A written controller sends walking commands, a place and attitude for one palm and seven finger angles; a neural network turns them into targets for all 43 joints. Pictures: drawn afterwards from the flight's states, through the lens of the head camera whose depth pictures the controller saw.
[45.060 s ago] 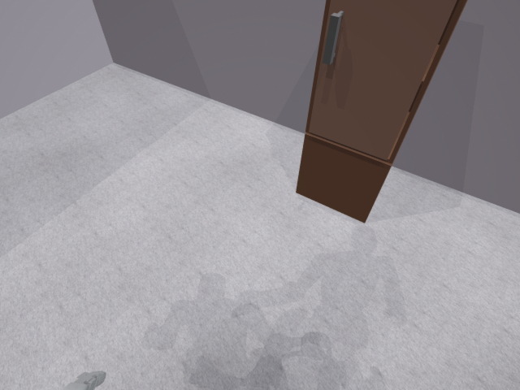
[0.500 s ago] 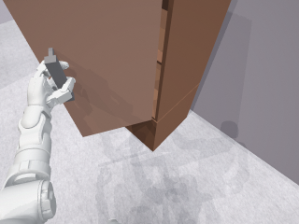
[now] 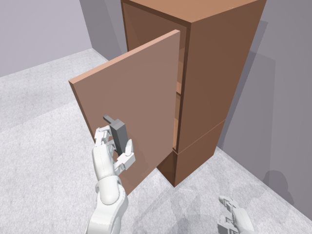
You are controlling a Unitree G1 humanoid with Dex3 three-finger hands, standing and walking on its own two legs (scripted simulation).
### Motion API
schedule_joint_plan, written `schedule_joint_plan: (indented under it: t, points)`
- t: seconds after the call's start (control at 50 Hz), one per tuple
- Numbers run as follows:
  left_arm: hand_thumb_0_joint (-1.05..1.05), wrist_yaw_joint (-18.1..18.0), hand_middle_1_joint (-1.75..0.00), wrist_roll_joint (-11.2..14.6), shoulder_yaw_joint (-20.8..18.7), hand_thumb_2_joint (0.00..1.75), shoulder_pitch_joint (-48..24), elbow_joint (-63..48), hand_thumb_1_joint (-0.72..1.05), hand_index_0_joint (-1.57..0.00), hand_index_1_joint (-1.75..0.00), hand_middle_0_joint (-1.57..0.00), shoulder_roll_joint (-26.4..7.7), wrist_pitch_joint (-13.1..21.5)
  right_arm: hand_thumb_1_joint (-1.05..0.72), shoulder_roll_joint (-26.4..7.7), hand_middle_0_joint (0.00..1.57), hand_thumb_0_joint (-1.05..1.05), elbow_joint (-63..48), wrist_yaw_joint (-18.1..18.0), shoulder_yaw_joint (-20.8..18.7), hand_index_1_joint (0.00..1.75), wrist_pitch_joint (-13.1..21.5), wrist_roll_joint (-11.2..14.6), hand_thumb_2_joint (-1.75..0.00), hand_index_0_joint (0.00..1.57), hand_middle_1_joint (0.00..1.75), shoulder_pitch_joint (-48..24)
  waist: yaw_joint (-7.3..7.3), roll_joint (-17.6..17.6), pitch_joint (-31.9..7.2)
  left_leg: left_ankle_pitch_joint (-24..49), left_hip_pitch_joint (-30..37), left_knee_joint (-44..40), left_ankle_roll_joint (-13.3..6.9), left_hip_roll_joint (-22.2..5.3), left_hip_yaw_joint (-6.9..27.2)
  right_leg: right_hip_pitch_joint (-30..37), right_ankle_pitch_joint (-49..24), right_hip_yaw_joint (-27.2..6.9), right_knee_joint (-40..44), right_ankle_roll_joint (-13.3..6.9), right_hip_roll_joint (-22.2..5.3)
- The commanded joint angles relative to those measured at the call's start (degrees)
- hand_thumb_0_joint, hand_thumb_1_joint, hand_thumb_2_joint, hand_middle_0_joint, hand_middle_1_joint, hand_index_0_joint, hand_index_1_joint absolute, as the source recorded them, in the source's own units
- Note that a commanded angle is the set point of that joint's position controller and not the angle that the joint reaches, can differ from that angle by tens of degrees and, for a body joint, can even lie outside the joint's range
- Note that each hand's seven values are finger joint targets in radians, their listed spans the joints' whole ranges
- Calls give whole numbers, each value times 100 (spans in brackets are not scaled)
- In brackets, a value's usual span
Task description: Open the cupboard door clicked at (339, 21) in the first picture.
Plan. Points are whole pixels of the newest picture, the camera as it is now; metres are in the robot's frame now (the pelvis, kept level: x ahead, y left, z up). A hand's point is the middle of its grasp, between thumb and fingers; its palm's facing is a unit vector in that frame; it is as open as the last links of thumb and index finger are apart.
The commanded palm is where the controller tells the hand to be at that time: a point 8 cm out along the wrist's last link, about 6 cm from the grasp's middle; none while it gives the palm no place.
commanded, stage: open thumb and fingers to let go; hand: left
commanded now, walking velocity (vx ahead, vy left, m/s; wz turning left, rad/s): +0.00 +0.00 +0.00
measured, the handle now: (116, 138) +0.35 +0.12 +0.08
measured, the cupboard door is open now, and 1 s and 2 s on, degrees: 99 98 100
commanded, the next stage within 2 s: slide the hand sideways off the handle in 0.92 s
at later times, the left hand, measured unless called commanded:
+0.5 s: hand (129, 154) +0.29 +0.08 +0.09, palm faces +0.37 -0.93 +0.01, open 10.6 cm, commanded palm +0.25 +0.12 +0.08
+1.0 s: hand (131, 154) +0.30 +0.07 +0.08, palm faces +0.33 -0.94 -0.01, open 15.4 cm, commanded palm +0.25 +0.12 +0.08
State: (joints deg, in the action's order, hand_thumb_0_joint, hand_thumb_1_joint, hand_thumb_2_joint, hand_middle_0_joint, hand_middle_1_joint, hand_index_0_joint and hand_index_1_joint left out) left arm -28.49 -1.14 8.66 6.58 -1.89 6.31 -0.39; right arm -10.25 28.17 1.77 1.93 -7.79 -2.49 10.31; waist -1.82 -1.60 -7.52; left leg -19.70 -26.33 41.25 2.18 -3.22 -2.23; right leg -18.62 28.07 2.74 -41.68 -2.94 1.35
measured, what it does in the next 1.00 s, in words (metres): shifts its weight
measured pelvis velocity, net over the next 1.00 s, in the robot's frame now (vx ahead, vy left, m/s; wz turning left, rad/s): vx -0.05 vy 0.02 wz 0.02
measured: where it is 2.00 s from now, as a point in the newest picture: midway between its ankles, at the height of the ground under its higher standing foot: outside the picture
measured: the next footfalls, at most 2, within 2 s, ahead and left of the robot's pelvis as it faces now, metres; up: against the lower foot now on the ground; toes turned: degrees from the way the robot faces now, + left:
none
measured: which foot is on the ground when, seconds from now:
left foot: down 0.00-1.00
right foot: down 0.00-1.00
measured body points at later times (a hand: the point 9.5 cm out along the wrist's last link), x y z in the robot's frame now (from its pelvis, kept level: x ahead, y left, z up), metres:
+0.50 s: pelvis -0.02 -0.01 +0.00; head -0.03 -0.04 +0.45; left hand +0.27 +0.12 +0.09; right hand +0.13 -0.24 -0.12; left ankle +0.01 +0.15 -0.71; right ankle -0.07 -0.08 -0.71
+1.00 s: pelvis -0.05 +0.02 -0.01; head -0.04 +0.01 +0.44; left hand +0.27 +0.12 +0.09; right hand +0.12 -0.19 -0.12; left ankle +0.01 +0.15 -0.71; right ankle -0.07 -0.08 -0.71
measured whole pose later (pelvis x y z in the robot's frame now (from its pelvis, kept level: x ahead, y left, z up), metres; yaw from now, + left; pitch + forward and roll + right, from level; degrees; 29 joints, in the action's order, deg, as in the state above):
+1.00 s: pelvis -0.05 +0.02 -0.01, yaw +1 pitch +5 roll -1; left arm -35.1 -3.7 11.5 -11.2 16.8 7.8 4.6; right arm -9.6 36.5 0.7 0.4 -4.3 -3.0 9.6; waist -0.8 -2.3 -5.7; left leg -18.0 -34.2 46.8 0.5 -2.1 -0.8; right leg -25.8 27.0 4.1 -47.5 -1.7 0.2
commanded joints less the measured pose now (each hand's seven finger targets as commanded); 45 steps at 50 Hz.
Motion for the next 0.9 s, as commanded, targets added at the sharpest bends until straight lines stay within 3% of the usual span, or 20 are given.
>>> schedule_joint_plan:
  t: [0.0,0.02,0.06,0.08,0.18,0.22,0.3,0.32,0.36,0.42,0.48,0.52,0.58,0.64,0.7,0.72,0.78,0.88]
  points:
    - [0,-413,-135,-396,-217,90,-1024,-1018,90,-40,-135,-40,-174,327,-90,-528,20,0,-585,-145,-244,30,165,-50,-90,20,30,-522,117,594,-530,1673,652,61,-257,334,114,-21,-4348,-347,587,420,-349]
    - [0,-410,-135,-450,-62,90,-1270,-977,90,-40,-135,-40,-67,348,-90,-528,20,0,-525,-154,-262,30,186,-50,-90,20,30,-517,34,721,-489,1623,660,97,-266,329,132,-78,-4274,-403,658,444,-377]
    - [0,-388,-135,-427,278,90,-1675,-822,90,-40,-135,-40,258,417,-90,-540,20,0,-439,-141,-274,30,242,-37,-90,20,30,-591,-24,568,-604,1536,671,153,-276,339,195,-210,-4162,-412,598,446,-420]
    - [0,-376,-135,-411,315,90,-1923,-696,90,-40,-135,-40,266,446,-90,-559,20,0,-379,-145,-281,30,266,-38,-90,20,30,-587,-72,596,-639,1496,642,185,-280,335,226,-281,-4113,-407,567,453,-433]
    - [0,-126,-131,-260,153,75,-1907,-551,55,-38,-131,-38,82,635,-90,-572,20,0,-300,-207,-357,30,302,-4,-90,20,30,-526,57,805,-1119,1528,617,163,-282,388,224,31,-4463,-513,541,509,-506]
    - [0,-13,-130,-190,135,69,-1881,-491,41,-36,-130,-36,60,700,-90,-586,20,0,-284,-229,-377,30,325,7,-90,20,30,-479,85,1058,-1153,1527,580,137,-285,389,232,102,-4536,-513,545,535,-513]
    - [0,97,-127,-36,101,57,-1908,-415,13,-35,-127,-35,119,834,-90,-591,20,0,-278,-231,-385,30,426,31,-90,20,30,-477,112,1006,-1017,1413,575,82,-285,386,243,32,-4325,-510,599,535,-505]
    - [0,111,-126,-20,52,54,-1825,-299,6,-34,-126,-34,80,841,-90,-609,20,0,-266,-234,-391,30,443,25,-90,20,30,-465,124,1179,-914,1357,528,73,-288,381,251,22,-4182,-507,666,539,-499]
    - [0,92,-124,36,-105,48,-2099,-228,-8,-33,-124,-33,-39,906,-90,-609,20,0,-230,-249,-375,30,480,24,-90,20,30,-510,114,1200,-813,1201,471,38,-282,384,265,-44,-3900,-577,745,558,-518]
    - [0,44,-122,-15,-182,39,-2240,-103,-29,-32,-122,-32,-126,980,-90,-606,20,0,-175,-252,-374,30,515,16,-90,20,30,-539,156,1019,-722,1113,445,64,-278,389,265,-162,-3458,-640,831,517,-519]
    - [0,-77,-120,-85,-173,30,-2637,77,-50,-30,-120,-30,-93,1010,-90,-594,20,0,-121,-239,-365,30,560,20,-90,20,30,-591,96,767,-642,959,454,92,-284,372,262,-448,-2873,-616,851,462,-485]
    - [0,-149,-120,-149,-161,30,-2769,186,-50,-30,-120,-30,-97,1036,-90,-598,20,0,-60,-237,-383,30,568,11,-90,20,30,-569,90,796,-654,971,491,99,-282,355,258,-525,-2658,-569,850,425,-440]
    - [0,-250,-105,-184,58,30,-2950,146,-50,-27,-105,-27,170,1073,-90,-580,20,0,-72,-197,-408,30,624,9,-90,20,30,-555,69,597,-884,1048,607,109,-291,348,235,-625,-2575,-367,649,356,-328]
    - [0,-342,-90,-236,44,30,-2864,183,-50,-25,-90,-25,161,1052,-90,-594,20,0,-96,-193,-437,30,632,-6,-90,20,30,-544,104,737,-1083,1139,621,110,-292,328,223,-610,-2549,-267,543,325,-270]
    - [0,-462,-75,-337,215,30,-3192,263,-50,-22,-75,-22,331,996,-90,-583,20,0,-70,-168,-430,30,632,-3,-90,20,30,-540,44,605,-989,1112,654,140,-289,297,225,-846,-2168,-158,481,251,-190]
    - [0,-501,-70,-387,222,30,-3187,421,-50,-22,-70,-22,335,968,-90,-592,20,0,-41,-169,-437,30,631,-6,-90,20,30,-522,22,770,-884,1068,616,141,-290,273,248,-919,-1997,-128,507,232,-161]
    - [0,-644,-55,-474,335,30,-3603,493,-50,-19,-55,-19,471,923,-90,-570,20,0,-24,-152,-421,30,630,-13,-90,20,30,-579,-14,525,-916,949,615,160,-288,269,279,-1112,-1642,-75,434,182,-119]
    - [0,-738,-30,-377,254,30,-3633,507,-50,-15,-30,-15,468,809,-90,-541,20,0,-38,-152,-403,30,597,-19,-90,20,30,-615,53,471,-1149,1018,674,131,-262,256,271,-997,-1653,-22,398,150,-72]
